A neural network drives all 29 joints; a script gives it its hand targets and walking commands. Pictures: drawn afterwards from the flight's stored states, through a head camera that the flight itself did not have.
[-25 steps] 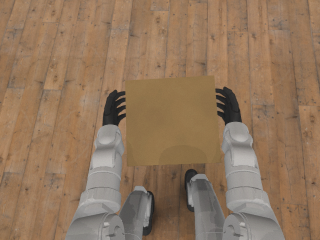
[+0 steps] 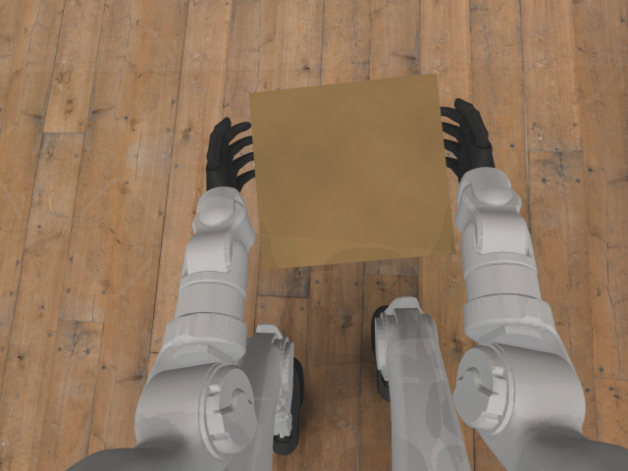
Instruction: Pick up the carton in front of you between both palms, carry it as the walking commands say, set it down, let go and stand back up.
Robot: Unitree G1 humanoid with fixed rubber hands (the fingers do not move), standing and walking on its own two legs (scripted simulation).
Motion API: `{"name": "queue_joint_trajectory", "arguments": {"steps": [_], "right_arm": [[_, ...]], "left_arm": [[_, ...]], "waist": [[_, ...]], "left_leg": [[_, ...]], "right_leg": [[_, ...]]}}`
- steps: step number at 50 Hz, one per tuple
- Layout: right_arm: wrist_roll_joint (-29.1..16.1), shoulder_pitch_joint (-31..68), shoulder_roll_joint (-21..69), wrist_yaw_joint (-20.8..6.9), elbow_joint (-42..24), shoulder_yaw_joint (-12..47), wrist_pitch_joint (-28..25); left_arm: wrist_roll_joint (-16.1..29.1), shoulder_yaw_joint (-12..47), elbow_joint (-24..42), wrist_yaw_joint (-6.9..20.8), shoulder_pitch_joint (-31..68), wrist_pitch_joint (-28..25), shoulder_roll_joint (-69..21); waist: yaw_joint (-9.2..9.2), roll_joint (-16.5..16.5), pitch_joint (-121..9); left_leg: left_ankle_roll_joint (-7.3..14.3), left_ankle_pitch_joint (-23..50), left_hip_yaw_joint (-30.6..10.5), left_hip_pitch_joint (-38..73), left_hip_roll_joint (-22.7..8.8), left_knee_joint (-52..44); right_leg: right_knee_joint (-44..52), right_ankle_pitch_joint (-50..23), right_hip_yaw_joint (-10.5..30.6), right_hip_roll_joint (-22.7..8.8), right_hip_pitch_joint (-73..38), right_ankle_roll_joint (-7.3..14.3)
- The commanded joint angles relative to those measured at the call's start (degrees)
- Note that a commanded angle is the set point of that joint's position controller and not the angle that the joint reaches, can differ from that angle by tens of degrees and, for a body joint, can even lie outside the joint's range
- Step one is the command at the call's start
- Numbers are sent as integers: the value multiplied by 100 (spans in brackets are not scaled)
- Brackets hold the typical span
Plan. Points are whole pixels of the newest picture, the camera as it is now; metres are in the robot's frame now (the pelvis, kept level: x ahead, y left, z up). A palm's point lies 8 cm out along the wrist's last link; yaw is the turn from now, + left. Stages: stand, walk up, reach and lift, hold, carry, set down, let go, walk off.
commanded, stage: set down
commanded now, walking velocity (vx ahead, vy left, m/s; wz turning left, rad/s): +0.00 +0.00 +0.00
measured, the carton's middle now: (346, 189) +0.45 -0.07 -0.17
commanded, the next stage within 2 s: none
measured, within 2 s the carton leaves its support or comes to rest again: rests again in 1.12 s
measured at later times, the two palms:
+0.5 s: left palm (268, 190) +0.49 +0.05 -0.23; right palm (454, 180) +0.47 -0.24 -0.25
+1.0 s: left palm (275, 201) +0.49 +0.06 -0.32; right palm (439, 183) +0.48 -0.24 -0.33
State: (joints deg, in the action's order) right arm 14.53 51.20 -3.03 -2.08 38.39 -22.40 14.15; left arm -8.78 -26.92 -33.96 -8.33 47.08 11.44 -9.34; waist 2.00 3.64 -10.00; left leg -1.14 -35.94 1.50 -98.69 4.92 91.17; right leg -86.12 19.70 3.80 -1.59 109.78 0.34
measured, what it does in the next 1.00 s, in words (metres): lowers itself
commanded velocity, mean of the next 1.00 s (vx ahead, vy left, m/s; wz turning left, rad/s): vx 0.00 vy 0.00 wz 0.00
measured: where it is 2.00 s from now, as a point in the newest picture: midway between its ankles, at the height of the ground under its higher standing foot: (337, 395)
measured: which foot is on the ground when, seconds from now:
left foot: down 0.00-1.00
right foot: down 0.00-1.00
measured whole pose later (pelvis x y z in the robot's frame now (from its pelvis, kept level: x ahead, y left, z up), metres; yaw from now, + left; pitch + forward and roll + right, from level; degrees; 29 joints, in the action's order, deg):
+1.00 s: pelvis -0.03 +0.01 -0.17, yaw +3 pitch +41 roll +4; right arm 3.6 79.5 -20.4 -1.8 57.9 -16.4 12.1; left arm -0.2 -19.3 -47.7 -13.9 74.8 11.4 0.9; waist 5.0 4.1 13.3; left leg -4.5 -40.4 -0.4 -125.5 12.5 124.1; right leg -115.7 20.5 4.2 -3.2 136.5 0.3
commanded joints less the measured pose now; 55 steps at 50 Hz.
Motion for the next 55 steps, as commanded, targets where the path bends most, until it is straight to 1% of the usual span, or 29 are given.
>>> {"name": "queue_joint_trajectory", "arguments": {"steps": [1,3,5,6,7,10,12,14,16,20,24,32,34,35,37,39,40,42,46,50,55], "right_arm": [[-576,2756,4920,-948,244,2746,-31],[-617,2903,4856,-910,247,2755,-19],[-642,3014,4754,-874,279,2718,-5],[-663,3133,4731,-856,339,2688,-5],[-665,3274,4637,-848,335,2695,7],[-758,3566,4639,-865,273,2769,44],[-796,3723,4562,-886,308,2757,65],[-784,3842,4426,-889,415,2680,83],[-786,3999,4318,-897,520,2620,86],[-841,4375,4128,-966,674,2568,67],[-915,4719,3882,-1040,816,2506,41],[-1160,5203,3388,-1144,1152,2449,-44],[-1274,5347,3316,-1158,1133,2509,-84],[-1360,5489,3302,-1168,1017,2533,-120],[-1539,5667,3288,-1209,891,2597,-167],[-1687,5573,3368,-1239,913,2626,-188],[-1720,5495,3364,-1250,971,2602,-191],[-1699,5359,3303,-1277,1168,2509,-177],[-1581,5311,3109,-1344,1497,2298,-199],[-1595,5522,2944,-1383,1610,2224,-283],[-1656,5763,2767,-1381,1694,2179,-362]], "left_arm": [[573,3183,-14,1155,3784,-149,-4595],[639,3205,-7,1150,3984,-146,-4550],[725,3271,12,1156,4230,-142,-4519],[763,3255,-19,1156,4428,-144,-4462],[723,3180,-112,1156,4457,-124,-4435],[691,3009,-175,1129,4551,-91,-4404],[682,2947,-218,1121,4704,-84,-4326],[723,2944,-267,1133,4942,-80,-4274],[760,2908,-316,1138,5164,-80,-4214],[746,2754,-467,1082,5411,-72,-4091],[798,2710,-551,1029,5726,-83,-3962],[1187,3010,-542,964,6402,-131,-3723],[1339,3180,-452,948,6569,-155,-3724],[1403,3241,-419,943,6629,-173,-3727],[1487,3477,-264,921,6774,-186,-3879],[1585,3692,-115,908,6878,-197,-3985],[1579,3708,-149,916,6830,-200,-3997],[1513,3645,-280,953,6738,-199,-3973],[1330,3362,-566,993,6602,-198,-3850],[1261,3190,-711,982,6606,-234,-3733],[1243,3085,-817,984,6718,-264,-3565]], "waist": [[237,-738,-5319],[270,-753,-5405],[341,-686,-5440],[399,-710,-5443],[353,-720,-5341],[255,-868,-5539],[243,-917,-5510],[322,-901,-5390],[375,-884,-5338],[318,-909,-5231],[353,-903,-5134],[551,-652,-5061],[599,-607,-5185],[660,-519,-5247],[696,-223,-5340],[750,-80,-5462],[757,-31,-5425],[765,31,-5143],[755,169,-4482],[759,212,-4166],[760,261,-3919]], "left_leg": [[-192,1067,77,-373,848,-819],[-198,1016,121,-607,863,-611],[-233,917,185,-957,873,-403],[-213,749,199,-962,871,-297],[-220,725,219,-1095,891,-227],[-189,789,241,-1289,918,-21],[-174,749,264,-1551,930,142],[-190,624,294,-1869,927,300],[-191,520,317,-1960,931,430],[-158,504,307,-1882,946,633],[-155,509,299,-1876,932,911],[-214,691,310,-1727,863,1435],[-231,813,312,-1649,845,1554],[-227,876,283,-1451,834,1576],[-254,1116,316,-1308,819,1666],[-274,1248,340,-1379,806,1729],[-277,1282,341,-1450,798,1745],[-273,1216,333,-1629,783,1767],[-241,1019,291,-1764,758,1749],[-217,979,242,-1717,736,1776],[-205,861,242,-1725,708,1813]], "right_leg": [[-17,-1469,-154,859,-5667,-92],[-179,-1442,-130,845,-5658,-106],[-326,-1383,-53,818,-5775,-109],[-345,-1084,-50,819,-5584,-112],[-401,-1016,-34,799,-5492,-126],[-688,-1219,-102,787,-5515,-160],[-858,-1290,-83,766,-5523,-160],[-977,-1191,-29,736,-5519,-160],[-1095,-1065,-60,725,-5347,-158],[-1419,-1028,-234,697,-4784,-153],[-1730,-1020,-315,651,-4349,-152],[-2390,-1349,-427,512,-3911,-109],[-2552,-1535,-452,475,-3949,-105],[-2589,-1600,-490,464,-3760,-92],[-2688,-1887,-483,454,-3671,-52],[-2795,-2169,-456,447,-3857,-28],[-2827,-2246,-439,438,-3881,-17],[-2854,-2180,-420,430,-3696,6],[-2863,-1771,-455,406,-2970,42],[-2901,-1561,-475,368,-2597,73],[-2925,-1359,-457,331,-2438,98]]}}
